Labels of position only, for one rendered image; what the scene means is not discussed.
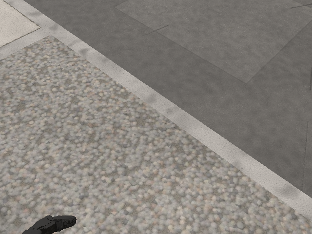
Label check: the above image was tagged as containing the left robot hand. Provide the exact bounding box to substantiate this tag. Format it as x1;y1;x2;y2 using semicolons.
21;215;76;234

